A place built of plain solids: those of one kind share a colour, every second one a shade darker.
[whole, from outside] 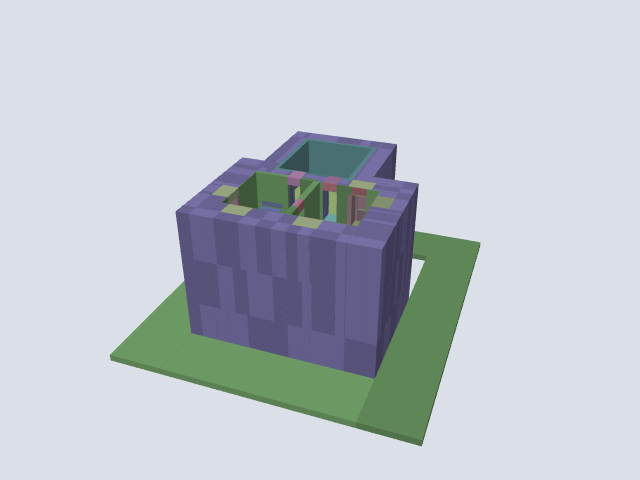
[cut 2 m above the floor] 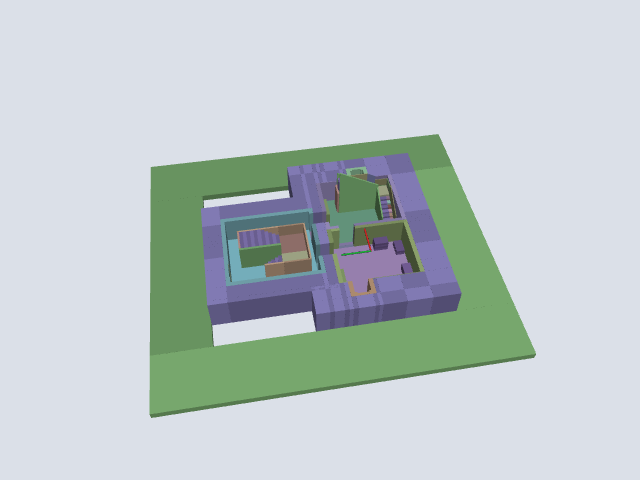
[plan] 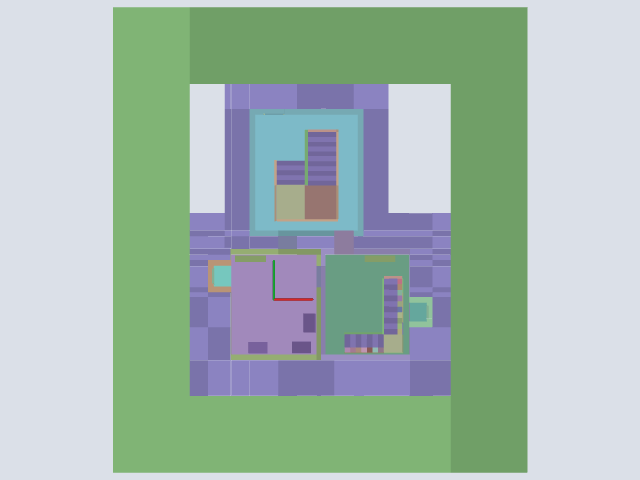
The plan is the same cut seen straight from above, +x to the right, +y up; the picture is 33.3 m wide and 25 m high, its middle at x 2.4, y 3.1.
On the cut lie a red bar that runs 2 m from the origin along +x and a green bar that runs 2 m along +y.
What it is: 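A later tower house with a stair tower on a long side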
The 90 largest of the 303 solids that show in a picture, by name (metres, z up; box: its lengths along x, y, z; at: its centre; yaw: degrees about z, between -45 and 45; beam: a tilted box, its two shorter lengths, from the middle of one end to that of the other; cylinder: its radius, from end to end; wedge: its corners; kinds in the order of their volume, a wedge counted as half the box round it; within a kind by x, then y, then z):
{
 "wall_fill_1": {"box": [0.95, 0.95, 3.59], "at": [-3.9, -4.54, 4.55]},
 "wall_fill_2": {"box": [0.95, 1.86, 3.11], "at": [-3.9, -4.09, 1.2]},
 "wall_fill_3": {"box": [0.95, 1.17, 3.4], "at": [-3.9, -3.48, 8.05]},
 "wall_fill_4": {"box": [0.95, 1.71, 3.11], "at": [-3.9, -2.3, 1.2]},
 "wall_fill_5": {"box": [0.95, 1.08, 3.4], "at": [-3.9, -1.14, 8.05]},
 "wall_fill_6": {"box": [0.95, 1.58, 3.11], "at": [-3.9, -0.65, 1.2]},
 "wall_fill_7": {"box": [0.95, 1.61, 3.4], "at": [-3.9, 0.81, 8.05]},
 "wall_fill_8": {"box": [0.95, 1.1, 3.11], "at": [-3.9, 1.19, 1.2]},
 "wall_fill_9": {"box": [1.17, 0.95, 3.59], "at": [-2.84, -4.54, 4.55]},
 "wall_fill_10": {"box": [1.17, 0.95, 3.4], "at": [-2.84, -4.54, 8.05]},
 "wall_fill_11": {"box": [1.17, 1.86, 3.11], "at": [-2.84, -4.09, 1.2]},
 "wall_fill_12": {"box": [1.17, 1.17, 3.4], "at": [-2.84, -3.48, 8.05]},
 "wall_fill_13": {"box": [1.17, 0.82, 3.4], "at": [-2.84, -2.45, 8.05]},
 "wall_fill_14": {"box": [1.17, 1.71, 3.11], "at": [-2.84, -2.3, 1.2]},
 "wall_fill_15": {"box": [1.17, 1.58, 3.11], "at": [-2.84, -0.65, 1.2]},
 "wall_fill_16": {"box": [1.17, 1.61, 3.4], "at": [-2.84, 0.81, 8.05]},
 "wall_fill_17": {"box": [1.17, 0.9, 3.11], "at": [-2.84, 4.05, 1.2]},
 "wall_fill_18": {"box": [1.17, 0.9, 3.4], "at": [-2.84, 4.05, 8.05]},
 "wall_fill_19": {"box": [0.31, 6.33, 3.11], "at": [-2.41, 6.76, 1.2]},
 "wall_fill_20": {"box": [0.31, 6.33, 3.4], "at": [-2.41, 6.76, 8.05]},
 "wall_fill_21": {"box": [0.53, 6.33, 3.4], "at": [-1.95, 6.76, 8.05]},
 "wall_fill_22": {"box": [0.95, 1.86, 3.11], "at": [-1.74, -4.09, 1.2]},
 "wall_fill_23": {"box": [0.95, 6.33, 3.11], "at": [-1.74, 6.76, 1.2]},
 "wall_fill_24": {"box": [0.95, 1.3, 3.11], "at": [-1.74, 10.58, 1.2]},
 "wall_fill_25": {"box": [0.42, 6.33, 3.4], "at": [-1.48, 6.76, 8.05]},
 "wall_fill_26": {"box": [1.28, 0.95, 3.4], "at": [-0.63, -4.54, 8.05]},
 "wall_fill_27": {"box": [1.28, 1.3, 3.4], "at": [-0.63, 10.58, 8.05]},
 "wall_fill_28": {"box": [1.49, 1.86, 3.11], "at": [-0.52, -4.09, 1.2]},
 "wall_fill_29": {"box": [1.49, 1.3, 3.11], "at": [-0.52, 10.58, 1.2]},
 "wall_fill_30": {"box": [0.97, 1.86, 3.11], "at": [0.71, -4.09, 1.2]},
 "wall_fill_31": {"box": [0.97, 1.3, 3.11], "at": [0.71, 10.58, 1.2]},
 "wall_fill_32": {"box": [0.95, 1.17, 3.4], "at": [0.72, -3.48, 8.05]},
 "wall_fill_33": {"box": [0.95, 1.3, 3.4], "at": [0.72, 10.58, 8.05]},
 "wall_fill_34": {"box": [1.82, 0.95, 3.59], "at": [1.31, -4.54, 4.55]},
 "wall_fill_35": {"box": [1.02, 0.95, 3.4], "at": [1.7, -4.54, 8.05]},
 "wall_fill_36": {"box": [1.02, 1.17, 3.4], "at": [1.7, -3.48, 8.05]},
 "wall_fill_37": {"box": [1.02, 1.3, 3.4], "at": [1.7, 10.58, 8.05]},
 "wall_fill_38": {"box": [1.02, 1.86, 3.11], "at": [1.71, -4.09, 1.2]},
 "wall_fill_39": {"box": [1.02, 1.3, 3.11], "at": [1.71, 10.58, 1.2]},
 "wall_fill_40": {"box": [0.74, 1.3, 3.4], "at": [3.58, 10.58, 8.05]},
 "wall_fill_41": {"box": [1.0, 0.95, 3.59], "at": [3.65, -4.54, 4.55]},
 "wall_fill_42": {"box": [1.02, 1.86, 3.11], "at": [3.65, -4.09, 1.2]},
 "wall_fill_43": {"box": [1.02, 1.3, 3.11], "at": [3.65, 10.58, 1.2]},
 "wall_fill_44": {"box": [1.3, 6.33, 3.11], "at": [5.32, 6.76, 1.2]},
 "wall_fill_45": {"box": [1.3, 1.3, 3.11], "at": [5.32, 10.58, 1.2]},
 "wall_fill_46": {"box": [1.11, 6.33, 3.4], "at": [5.41, 6.76, 8.05]},
 "wall_fill_47": {"box": [1.11, 1.3, 3.4], "at": [5.41, 10.58, 8.05]},
 "wall_fill_48": {"box": [1.28, 0.95, 3.59], "at": [5.5, -4.54, 4.55]},
 "wall_fill_49": {"box": [1.56, 0.95, 3.4], "at": [5.63, -4.54, 8.05]},
 "wall_fill_50": {"box": [1.56, 1.17, 3.4], "at": [5.63, -3.48, 8.05]},
 "wall_fill_51": {"box": [2.38, 1.86, 3.11], "at": [5.86, -4.09, 1.2]},
 "wall_fill_52": {"box": [2.38, 0.66, 3.11], "at": [5.86, 2.97, 1.2]},
 "wall_fill_53": {"box": [2.38, 0.9, 3.11], "at": [5.86, 4.05, 1.2]},
 "wall_fill_54": {"box": [1.17, 0.95, 3.59], "at": [7.68, -4.54, 4.55]},
 "wall_fill_55": {"box": [1.17, 0.95, 3.4], "at": [7.68, -4.54, 8.05]},
 "wall_fill_56": {"box": [1.17, 1.86, 3.11], "at": [7.68, -4.09, 1.2]},
 "wall_fill_57": {"box": [1.17, 1.17, 3.4], "at": [7.68, -3.48, 8.05]},
 "wall_fill_58": {"box": [1.17, 0.82, 3.4], "at": [7.68, -2.45, 8.05]},
 "wall_fill_59": {"box": [1.17, 1.71, 3.11], "at": [7.68, -2.3, 1.2]},
 "wall_fill_60": {"box": [1.17, 1.08, 3.4], "at": [7.68, -1.14, 8.05]},
 "wall_fill_61": {"box": [1.17, 1.1, 3.11], "at": [7.68, 1.19, 1.2]},
 "wall_fill_62": {"box": [1.17, 0.9, 3.11], "at": [7.68, 4.05, 1.2]},
 "wall_fill_63": {"box": [1.17, 0.9, 3.4], "at": [7.68, 4.05, 8.05]},
 "wall_fill_64": {"box": [0.95, 0.95, 3.59], "at": [8.74, -4.54, 4.55]},
 "wall_fill_65": {"box": [0.95, 1.86, 3.11], "at": [8.74, -4.09, 1.2]},
 "wall_fill_66": {"box": [0.95, 1.17, 3.59], "at": [8.74, -3.48, 4.55]},
 "wall_fill_67": {"box": [0.95, 1.17, 3.4], "at": [8.74, -3.48, 8.05]},
 "wall_fill_68": {"box": [0.95, 1.71, 3.11], "at": [8.74, -2.3, 1.2]},
 "wall_fill_69": {"box": [0.95, 1.28, 3.59], "at": [8.74, -1.5, 4.55]},
 "wall_fill_70": {"box": [0.95, 1.08, 3.4], "at": [8.74, -1.14, 8.05]},
 "wall_fill_71": {"box": [0.95, 1.58, 3.11], "at": [8.74, -0.65, 1.2]},
 "wall_fill_72": {"box": [0.95, 1.18, 3.59], "at": [8.74, 0.58, 4.55]},
 "wall_fill_73": {"box": [0.95, 1.61, 3.4], "at": [8.74, 0.81, 8.05]},
 "wall_fill_74": {"box": [0.95, 1.1, 3.11], "at": [8.74, 1.19, 1.2]},
 "ground_garden_1": {"box": [4.0, 24.25, 0.5], "at": [-6.38, 3.1, -0.27]},
 "ground_garden_2": {"box": [13.59, 4.0, 0.5], "at": [2.42, -7.02, -0.27]},
 "ground_garden_3": {"box": [13.59, 4.0, 0.5], "at": [2.42, 13.23, -0.27]},
 "ground_garden_4": {"box": [4.0, 24.25, 0.5], "at": [11.21, 3.1, -0.27]},
 "wall_study_1": {"box": [0.3, 6.63, 3.4], "at": [-1.12, 6.61, 8.05]},
 "wall_study_2": {"box": [5.93, 0.3, 3.4], "at": [1.7, 9.78, 8.05]},
 "wall_study_3": {"box": [0.3, 6.63, 3.4], "at": [4.52, 6.61, 8.05]},
 "wall_stair_hall_1": {"box": [0.3, 6.63, 3.11], "at": [-1.12, 6.61, 1.2]},
 "wall_stair_hall_2": {"box": [4.13, 0.3, 3.11], "at": [2.6, 9.78, 1.2]},
 "wall_stair_hall_3": {"box": [0.3, 6.63, 3.11], "at": [4.52, 6.61, 1.2]},
 "floor_stair_hall_1": {"box": [5.34, 6.03, 0.35], "at": [1.7, 6.61, -0.18]},
 "floor_study_1": {"box": [5.34, 6.03, 0.35], "at": [1.7, 6.61, 6.52]},
 "floor_kitchen_1": {"box": [4.44, 5.2, 0.35], "at": [0.0, -0.26, -0.18]},
 "floor_cellar_1": {"box": [4.37, 5.2, 0.35], "at": [4.87, -0.26, -0.18]},
 "wall_kitchen_1": {"box": [4.71, 0.3, 3.11], "at": [0.1, -3.01, 1.2]},
 "wall_cellar_1": {"box": [4.64, 0.3, 3.11], "at": [4.77, -3.01, 1.2]}
}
